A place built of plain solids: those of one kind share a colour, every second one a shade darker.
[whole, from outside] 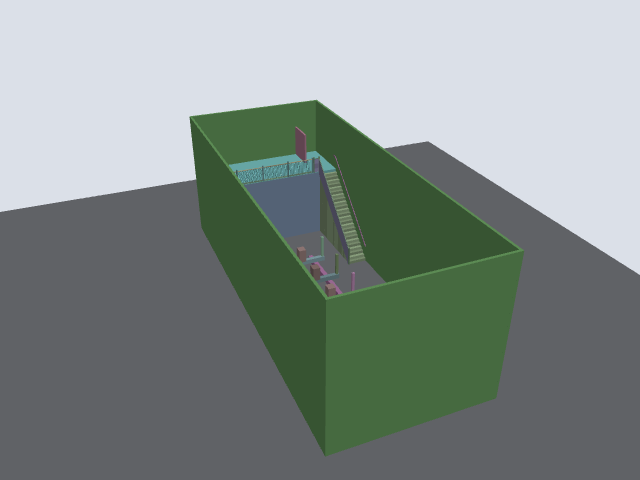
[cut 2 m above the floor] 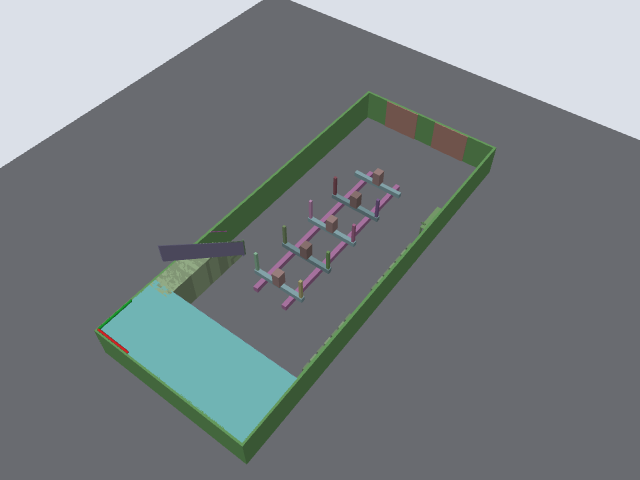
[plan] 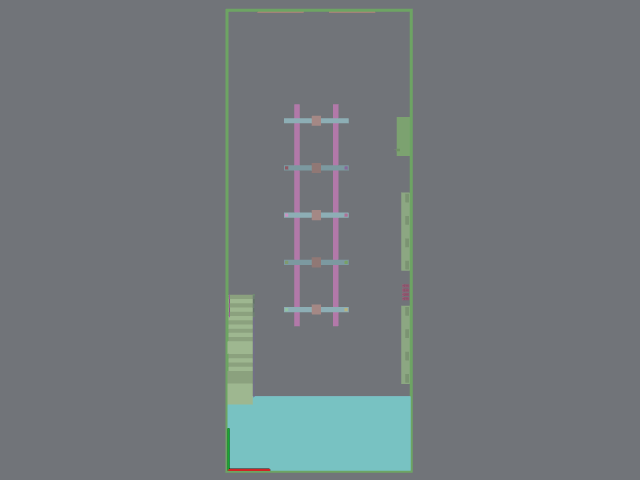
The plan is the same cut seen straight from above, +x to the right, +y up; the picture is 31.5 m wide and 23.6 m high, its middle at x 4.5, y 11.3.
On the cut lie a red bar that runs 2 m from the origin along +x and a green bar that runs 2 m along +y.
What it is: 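A boat hall 8.9 x 22.5 m, 8.5 m high; a lifeboat 13.7 m long and 4.3 m in beam on its cradle down the middle, its keel 1.51 m over the floor; a walk along either side; at the rear a crew gallery 3.6 m deep at 4.67 m over closed stores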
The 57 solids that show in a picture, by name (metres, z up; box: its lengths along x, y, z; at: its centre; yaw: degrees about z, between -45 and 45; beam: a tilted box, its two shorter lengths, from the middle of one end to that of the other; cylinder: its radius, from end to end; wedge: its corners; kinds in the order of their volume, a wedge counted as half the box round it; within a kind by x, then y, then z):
{
 "gal_1": {"box": [9.01, 3.67, 4.72], "at": [4.46, 1.78, 2.31]},
 "wall_1": {"box": [0.15, 22.82, 8.55], "at": [-0.07, 11.26, 4.22]},
 "wall_2": {"box": [9.21, 0.15, 8.55], "at": [4.46, -0.07, 4.22]},
 "wall_3": {"box": [9.21, 0.15, 8.55], "at": [4.46, 22.59, 4.22]},
 "wall_4": {"box": [0.15, 22.82, 8.55], "at": [8.98, 11.26, 4.22]},
 "stair_1": {"box": [1.25, 0.62, 4.54], "at": [0.57, 3.52, 2.22]},
 "stair_2": {"box": [1.25, 0.62, 4.35], "at": [0.57, 3.73, 2.13]},
 "stair_3": {"box": [1.25, 0.62, 4.16], "at": [0.57, 3.93, 2.03]},
 "stair_4": {"box": [1.25, 0.62, 3.98], "at": [0.57, 4.14, 1.94]},
 "stair_5": {"box": [1.25, 0.62, 3.79], "at": [0.57, 4.35, 1.84]},
 "stair_6": {"box": [1.25, 0.62, 3.6], "at": [0.57, 4.56, 1.75]},
 "stair_7": {"box": [1.25, 0.62, 3.42], "at": [0.57, 4.77, 1.66]},
 "stair_8": {"box": [1.25, 0.62, 3.23], "at": [0.57, 4.97, 1.56]},
 "stair_9": {"box": [1.25, 0.62, 3.04], "at": [0.57, 5.18, 1.47]},
 "stair_10": {"box": [1.25, 0.62, 2.85], "at": [0.57, 5.39, 1.38]},
 "stair_11": {"box": [1.25, 0.62, 2.67], "at": [0.57, 5.6, 1.28]},
 "stair_12": {"box": [1.25, 0.62, 2.48], "at": [0.57, 5.8, 1.19]},
 "stair_13": {"box": [1.25, 0.62, 2.29], "at": [0.57, 6.01, 1.1]},
 "stair_14": {"box": [1.25, 0.62, 2.11], "at": [0.57, 6.22, 1.0]},
 "stair_15": {"box": [1.25, 0.62, 1.92], "at": [0.57, 6.43, 0.91]},
 "stair_16": {"box": [1.25, 0.62, 1.73], "at": [0.57, 6.63, 0.82]},
 "stair_17": {"box": [1.25, 0.62, 1.55], "at": [0.57, 6.84, 0.72]},
 "stair_18": {"box": [1.25, 0.62, 1.36], "at": [0.57, 7.05, 0.63]},
 "stair_19": {"box": [1.25, 0.62, 1.17], "at": [0.57, 7.26, 0.54]},
 "stair_20": {"box": [1.25, 0.62, 0.98], "at": [0.57, 7.47, 0.44]},
 "stair_21": {"box": [1.25, 0.62, 0.8], "at": [0.57, 7.67, 0.35]},
 "stair_22": {"box": [1.25, 0.62, 0.61], "at": [0.57, 7.88, 0.26]},
 "stair_23": {"box": [1.25, 0.62, 0.42], "at": [0.57, 8.09, 0.16]},
 "stair_24": {"box": [1.25, 0.62, 0.24], "at": [0.57, 8.3, 0.07]},
 "beam_1": {"box": [0.28, 10.92, 0.39], "at": [3.37, 12.52, 0.14]},
 "beam_2": {"box": [0.28, 10.92, 0.39], "at": [5.27, 12.52, 0.14]},
 "cross_1": {"box": [3.18, 0.26, 0.3], "at": [4.32, 7.88, 0.49]},
 "cross_2": {"box": [3.18, 0.26, 0.3], "at": [4.32, 10.2, 0.49]},
 "cross_3": {"box": [3.18, 0.26, 0.3], "at": [4.32, 12.52, 0.49]},
 "cross_4": {"box": [3.18, 0.26, 0.3], "at": [4.32, 14.84, 0.49]},
 "cross_5": {"box": [3.18, 0.26, 0.3], "at": [4.32, 17.16, 0.49]},
 "sdoor_1": {"box": [2.28, 0.05, 5.25], "at": [2.56, 22.5, 2.58]},
 "sdoor_2": {"box": [2.28, 0.05, 5.25], "at": [6.08, 22.5, 2.58]},
 "keelblock_1": {"box": [0.46, 0.5, 0.87], "at": [4.32, 7.88, 1.07]},
 "keelblock_2": {"box": [0.46, 0.5, 0.87], "at": [4.32, 10.2, 1.07]},
 "keelblock_3": {"box": [0.46, 0.5, 0.87], "at": [4.32, 12.52, 1.07]},
 "keelblock_4": {"box": [0.46, 0.5, 0.87], "at": [4.32, 14.84, 1.07]},
 "keelblock_5": {"box": [0.46, 0.5, 0.87], "at": [4.32, 17.16, 1.07]},
 "stair_guard_panel_1": {"wedge": [[1.22, 3.57, 4.51], [1.22, 3.57, 5.61], [1.22, 8.61, -0.02], [1.22, 8.61, 1.08], [1.27, 3.57, 4.51], [1.27, 3.57, 5.61], [1.27, 8.61, -0.02], [1.27, 8.61, 1.08]]},
 "screen_1": {"box": [0.12, 1.85, 2.15], "at": [1.55, 0.93, 5.7]},
 "face_1": {"box": [7.71, 0.012, 4.7], "at": [5.05, 3.63, 2.3]},
 "kit_1": {"box": [0.42, 3.85, 0.04], "at": [8.7, 6.14, 0.43]},
 "kit_2": {"box": [0.42, 3.85, 0.04], "at": [8.7, 11.71, 0.43]},
 "bench_1": {"box": [0.62, 1.92, 0.06], "at": [8.58, 16.39, 0.87]},
 "shore3e_1": {"box": [0.16, 0.16, 1.64], "at": [5.78, 14.84, 1.46]},
 "shore3w_1": {"box": [0.16, 0.16, 1.64], "at": [2.86, 14.84, 1.46]},
 "shore0e_1": {"box": [0.16, 0.16, 1.43], "at": [5.78, 7.88, 1.36]},
 "shore0w_1": {"box": [0.16, 0.16, 1.43], "at": [2.86, 7.88, 1.36]},
 "shore2e_1": {"box": [0.16, 0.16, 1.43], "at": [5.78, 12.52, 1.35]},
 "shore2w_1": {"box": [0.16, 0.16, 1.43], "at": [2.86, 12.52, 1.35]},
 "shore1e_1": {"box": [0.16, 0.16, 1.42], "at": [5.78, 10.2, 1.35]},
 "shore1w_1": {"box": [0.16, 0.16, 1.42], "at": [2.86, 10.2, 1.35]}
}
